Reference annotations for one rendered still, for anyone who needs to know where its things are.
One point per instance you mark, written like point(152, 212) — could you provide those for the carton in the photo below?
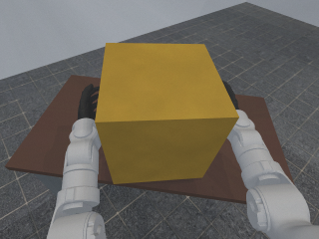
point(163, 112)

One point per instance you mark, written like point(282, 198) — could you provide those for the left robot forearm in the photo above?
point(80, 192)

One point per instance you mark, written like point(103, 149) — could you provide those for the right robot forearm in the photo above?
point(255, 161)

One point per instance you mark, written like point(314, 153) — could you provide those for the left robot hand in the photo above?
point(86, 105)

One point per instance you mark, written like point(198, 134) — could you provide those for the robot left upper arm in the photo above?
point(87, 225)

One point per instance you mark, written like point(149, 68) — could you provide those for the robot right upper arm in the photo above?
point(279, 211)

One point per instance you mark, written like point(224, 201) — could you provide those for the table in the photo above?
point(43, 150)

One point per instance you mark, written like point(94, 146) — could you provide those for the right robot hand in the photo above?
point(231, 95)

